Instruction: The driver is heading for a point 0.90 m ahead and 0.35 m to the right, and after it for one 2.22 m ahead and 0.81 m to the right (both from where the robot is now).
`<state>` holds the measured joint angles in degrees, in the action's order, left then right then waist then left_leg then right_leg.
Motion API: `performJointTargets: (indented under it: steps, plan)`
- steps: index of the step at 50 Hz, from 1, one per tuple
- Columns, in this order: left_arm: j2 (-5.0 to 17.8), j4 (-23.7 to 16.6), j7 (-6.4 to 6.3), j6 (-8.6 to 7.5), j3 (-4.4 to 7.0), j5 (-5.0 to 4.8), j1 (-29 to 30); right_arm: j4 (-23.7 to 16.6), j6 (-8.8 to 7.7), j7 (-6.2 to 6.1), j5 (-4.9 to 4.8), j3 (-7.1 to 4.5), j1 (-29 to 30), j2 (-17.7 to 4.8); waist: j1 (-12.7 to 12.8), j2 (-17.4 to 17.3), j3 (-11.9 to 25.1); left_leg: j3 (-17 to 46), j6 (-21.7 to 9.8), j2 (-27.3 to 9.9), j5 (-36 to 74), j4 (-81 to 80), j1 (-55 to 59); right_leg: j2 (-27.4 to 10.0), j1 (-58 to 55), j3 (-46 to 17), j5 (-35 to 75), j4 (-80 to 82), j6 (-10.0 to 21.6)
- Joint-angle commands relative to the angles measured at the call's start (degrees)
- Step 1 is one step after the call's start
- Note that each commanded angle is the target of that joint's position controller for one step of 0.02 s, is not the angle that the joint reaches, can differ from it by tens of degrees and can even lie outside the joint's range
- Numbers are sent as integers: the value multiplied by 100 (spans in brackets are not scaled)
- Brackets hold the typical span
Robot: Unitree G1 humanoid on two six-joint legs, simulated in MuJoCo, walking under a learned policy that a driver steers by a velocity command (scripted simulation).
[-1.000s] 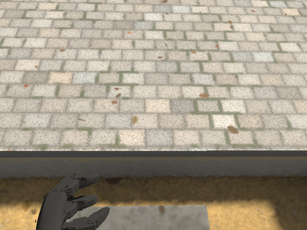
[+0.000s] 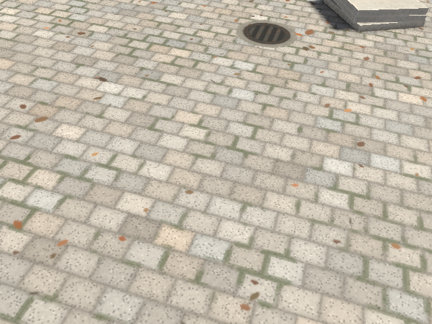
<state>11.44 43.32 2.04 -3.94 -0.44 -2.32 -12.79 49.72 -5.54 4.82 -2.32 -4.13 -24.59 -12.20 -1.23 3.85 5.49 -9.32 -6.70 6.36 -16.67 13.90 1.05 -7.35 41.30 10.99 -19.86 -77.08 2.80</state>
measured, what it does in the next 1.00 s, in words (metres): walks ahead, turning right: right foot, then left foot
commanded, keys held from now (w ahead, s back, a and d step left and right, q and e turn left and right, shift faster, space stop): w+e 1.00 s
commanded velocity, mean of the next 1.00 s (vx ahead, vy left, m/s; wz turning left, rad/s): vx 0.50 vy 0.00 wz -0.50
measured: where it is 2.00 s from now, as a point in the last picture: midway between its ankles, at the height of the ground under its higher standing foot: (327, 221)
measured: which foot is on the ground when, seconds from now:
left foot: down 0.00-0.32, up 0.34-0.90, down 0.92-1.00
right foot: up 0.00-0.32, down 0.34-0.92, up 0.94-1.00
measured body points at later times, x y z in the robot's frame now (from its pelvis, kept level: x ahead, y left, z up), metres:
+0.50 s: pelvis +0.36 -0.10 -0.03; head +0.42 -0.09 +0.42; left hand +0.54 +0.09 -0.16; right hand +0.37 -0.36 -0.15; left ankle +0.30 +0.02 -0.64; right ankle +0.46 -0.13 -0.74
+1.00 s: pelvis +0.69 -0.15 -0.01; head +0.71 -0.16 +0.44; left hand +0.90 +0.05 -0.13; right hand +0.72 -0.47 -0.09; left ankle +0.83 -0.11 -0.74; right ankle +0.50 -0.15 -0.65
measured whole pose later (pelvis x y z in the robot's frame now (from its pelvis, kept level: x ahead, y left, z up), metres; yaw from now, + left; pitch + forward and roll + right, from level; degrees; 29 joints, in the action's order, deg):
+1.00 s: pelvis +0.69 -0.15 -0.01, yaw -35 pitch +1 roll +1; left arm 16.9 46.3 1.1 -2.8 2.0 -1.3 -18.4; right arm 38.9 -6.8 0.7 0.8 -2.0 -5.6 -16.2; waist 2.6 1.5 -1.0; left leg -1.8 -2.0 2.2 -6.8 29.2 -24.2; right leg 5.4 16.3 -7.7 -26.5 -66.3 3.9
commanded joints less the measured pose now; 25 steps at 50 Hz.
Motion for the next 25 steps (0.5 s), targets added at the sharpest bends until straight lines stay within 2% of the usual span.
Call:
performJointTargets:
  steps: [1,2,3,4,5,6,7,8,9,10,11,12,13,14,15,16,17,18,19,20,21,22,23,24,25]
  plan:
    - [434,-857,212,-167,89,-327,1395,479,-109,-89,-76,-95,-1210,-309,-470,-647,-1367,1496,-399,-2056,1696,-772,2867,-317,4046,-267,-338,173,43]
    - [393,-882,265,-222,63,-378,1583,611,-175,-134,-96,-93,-1253,-302,-465,-478,-1472,1320,-286,-2198,1790,-850,3020,-334,4408,-326,-309,328,45]
    - [275,-879,293,-272,45,-447,1621,744,-222,-167,-92,-102,-1199,-286,-403,-502,-1566,1239,-214,-2315,1939,-998,3024,-367,4631,-333,-361,174,86]
    - [284,-1089,293,-317,42,-480,1961,717,-309,-159,-77,-60,-833,-330,-211,-295,-1737,951,-50,-2211,1424,-1366,2406,-417,4404,-227,-118,869,37]
    - [254,-1227,380,-401,32,-468,2333,801,-359,-126,-36,-13,-671,-340,-247,-218,-1825,907,11,-2182,1131,-1647,2033,-216,4263,117,73,1048,76]
    - [233,-1433,415,-452,17,-501,2550,825,-384,-109,73,23,-548,-388,-262,-271,-1804,744,47,-2054,1085,-1767,1770,-234,3985,107,243,1232,61]
    - [136,-1474,522,-431,17,-550,2585,942,-332,-50,204,59,-539,-341,-264,-98,-1913,276,235,-1785,1399,-1810,1160,-63,3541,141,711,1442,30]
    - [123,-1470,705,-388,26,-401,2334,744,-195,-3,294,117,-237,-406,-52,-137,-1989,-601,403,-1438,2112,-1865,-230,2,1827,125,2171,2446,270]
    - [126,-1261,748,-364,72,-439,2142,657,-119,-4,223,191,-422,-240,-376,-237,-1636,-570,413,-1511,1983,-1985,-778,279,491,208,3079,2482,411]
    - [72,-1070,738,-327,95,-368,1614,646,-73,51,139,286,-414,-100,-187,-412,-1580,-792,612,-1633,3079,-1745,-658,271,-130,-109,3204,2771,681]
    - [110,-1059,661,-332,90,-149,1458,741,-22,81,133,278,-557,-263,-169,-464,-1439,-905,825,-1583,4041,-1398,-457,565,-507,100,3178,2775,777]
    - [70,-1203,566,-356,83,58,1814,740,16,142,173,284,-682,-392,-276,-401,-1565,-1015,1003,-1539,5314,-1008,-294,872,-605,321,2828,3049,806]
    - [65,-1357,484,-335,88,278,1990,690,13,173,184,248,-794,-620,-357,-543,-1561,-1042,981,-1602,6689,-550,46,1124,-749,564,2501,3306,806]
    - [177,-1373,453,-295,139,411,2044,659,-66,121,153,208,-745,-765,-365,-944,-1594,-1020,898,-1686,7407,-179,169,1193,-931,594,2175,3594,820]
    - [393,-1192,437,-263,304,476,1642,569,-98,22,147,199,-472,-805,-67,-1375,-1398,-996,706,-1791,8128,546,283,1127,-1331,547,1636,3884,896]
    - [856,-606,419,-202,564,588,193,327,-135,-118,135,178,-101,-954,535,-1507,-929,-1025,575,-1936,8706,1985,71,1115,-2361,383,807,4291,1078]
    - [1208,-30,317,-144,820,481,-1438,26,-103,-244,128,209,258,-887,1202,-918,-129,-1153,556,-1688,6881,3881,-745,1082,-4092,70,129,5141,1040]
    - [1208,-59,229,-269,685,-198,-1050,-81,-57,-410,26,254,-151,-559,470,-161,566,-590,391,-1161,-1810,5153,-2814,289,-6489,-1020,-730,4632,522]
    - [1166,-673,487,-379,557,-897,-150,-522,-27,-329,-394,248,-364,-880,247,-329,1385,-425,592,-347,-2719,6534,-5134,-1652,-7935,-4702,-212,5357,1345]
    - [920,-585,533,-390,444,-751,-786,-454,29,-401,-452,83,-232,-1290,865,-586,2251,219,669,-698,-1856,6619,-4939,-1298,-7712,-4259,1256,5926,1491]
    - [865,-396,498,-460,390,-563,-875,-507,114,-523,-313,126,-375,-1035,708,-763,2207,450,722,-865,-1551,6838,-4467,-1340,-7053,-4246,2456,5769,1552]
    - [904,-188,459,-570,402,-263,-1159,-418,170,-572,-166,256,-368,-670,702,-1024,1931,343,720,-1009,-1472,6790,-4050,-1205,-6058,-3770,2146,5839,1786]
    - [859,-135,247,-778,347,-133,-713,-598,89,-649,-10,355,13,-377,367,-1475,1091,436,593,-1236,-1270,6486,-3552,-995,-4047,-3444,1235,6126,1613]
    - [804,-48,133,-861,355,-141,-475,-817,-4,-785,162,423,692,-120,271,-1393,77,194,567,-1175,-1696,7006,-3485,-917,-2370,-3317,1423,6285,1477]
    - [582,109,134,-894,285,-210,-521,-1004,-72,-822,226,510,749,101,100,-1045,96,73,371,-1221,-1848,7616,-3808,-868,-2102,-3342,1087,6344,1289]
Keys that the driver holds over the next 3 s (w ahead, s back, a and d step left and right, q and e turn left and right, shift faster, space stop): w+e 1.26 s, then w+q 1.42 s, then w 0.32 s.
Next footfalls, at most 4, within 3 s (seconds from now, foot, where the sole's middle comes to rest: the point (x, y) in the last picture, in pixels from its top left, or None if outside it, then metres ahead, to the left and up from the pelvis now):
0.34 right None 0.49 -0.15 -0.77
0.92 left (246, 257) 0.87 -0.14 -0.77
1.48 right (351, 256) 0.88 -0.53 -0.77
2.02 left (312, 181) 1.26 -0.46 -0.77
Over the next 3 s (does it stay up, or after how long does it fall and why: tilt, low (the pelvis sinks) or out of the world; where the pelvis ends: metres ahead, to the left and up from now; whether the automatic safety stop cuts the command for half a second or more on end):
stays up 1.58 -0.59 -0.01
